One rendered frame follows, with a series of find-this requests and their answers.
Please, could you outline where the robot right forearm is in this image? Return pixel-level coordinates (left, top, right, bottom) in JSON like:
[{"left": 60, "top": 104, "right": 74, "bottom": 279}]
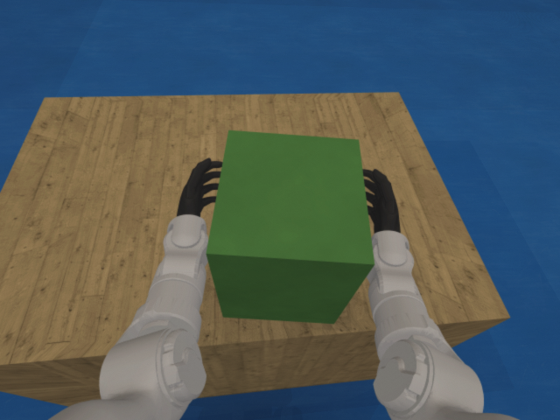
[{"left": 367, "top": 230, "right": 465, "bottom": 364}]

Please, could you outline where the right robot hand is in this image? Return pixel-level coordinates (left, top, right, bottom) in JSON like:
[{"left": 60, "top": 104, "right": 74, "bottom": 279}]
[{"left": 362, "top": 169, "right": 401, "bottom": 233}]

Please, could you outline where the left robot hand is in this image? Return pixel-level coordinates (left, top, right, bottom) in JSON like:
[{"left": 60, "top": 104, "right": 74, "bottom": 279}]
[{"left": 177, "top": 158, "right": 223, "bottom": 217}]

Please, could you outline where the robot left upper arm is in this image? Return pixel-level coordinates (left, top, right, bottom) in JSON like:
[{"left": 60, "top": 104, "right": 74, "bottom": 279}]
[{"left": 48, "top": 327, "right": 207, "bottom": 420}]

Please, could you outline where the robot left forearm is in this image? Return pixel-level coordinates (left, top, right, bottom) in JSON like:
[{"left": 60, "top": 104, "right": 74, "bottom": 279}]
[{"left": 99, "top": 214, "right": 208, "bottom": 398}]

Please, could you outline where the pedestal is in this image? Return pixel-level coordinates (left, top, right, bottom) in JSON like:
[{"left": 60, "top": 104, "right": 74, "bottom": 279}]
[{"left": 0, "top": 92, "right": 510, "bottom": 407}]

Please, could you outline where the robot right upper arm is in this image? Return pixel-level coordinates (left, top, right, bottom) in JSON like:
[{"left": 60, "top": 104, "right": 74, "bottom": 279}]
[{"left": 374, "top": 339, "right": 519, "bottom": 420}]

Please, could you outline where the carton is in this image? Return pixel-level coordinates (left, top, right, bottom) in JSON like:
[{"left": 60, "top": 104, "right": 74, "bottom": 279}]
[{"left": 206, "top": 130, "right": 375, "bottom": 324}]

